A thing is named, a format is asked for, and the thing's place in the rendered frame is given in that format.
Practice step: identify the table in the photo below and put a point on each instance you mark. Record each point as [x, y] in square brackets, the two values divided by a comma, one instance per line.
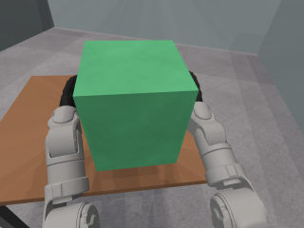
[23, 163]

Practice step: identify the left robot forearm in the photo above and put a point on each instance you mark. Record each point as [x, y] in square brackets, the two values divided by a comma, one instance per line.
[66, 173]

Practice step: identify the left robot hand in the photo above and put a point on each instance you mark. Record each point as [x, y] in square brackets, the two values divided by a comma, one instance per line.
[67, 96]

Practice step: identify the right robot hand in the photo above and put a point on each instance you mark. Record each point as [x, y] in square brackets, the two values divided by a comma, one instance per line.
[199, 97]

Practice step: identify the carton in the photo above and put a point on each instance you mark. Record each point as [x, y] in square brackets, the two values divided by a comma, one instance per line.
[134, 99]

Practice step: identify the robot right upper arm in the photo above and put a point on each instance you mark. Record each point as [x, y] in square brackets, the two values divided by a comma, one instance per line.
[239, 208]

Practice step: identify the robot left upper arm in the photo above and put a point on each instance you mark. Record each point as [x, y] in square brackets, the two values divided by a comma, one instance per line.
[79, 215]

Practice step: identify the right robot forearm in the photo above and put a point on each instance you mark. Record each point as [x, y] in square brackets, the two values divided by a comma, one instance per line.
[221, 166]

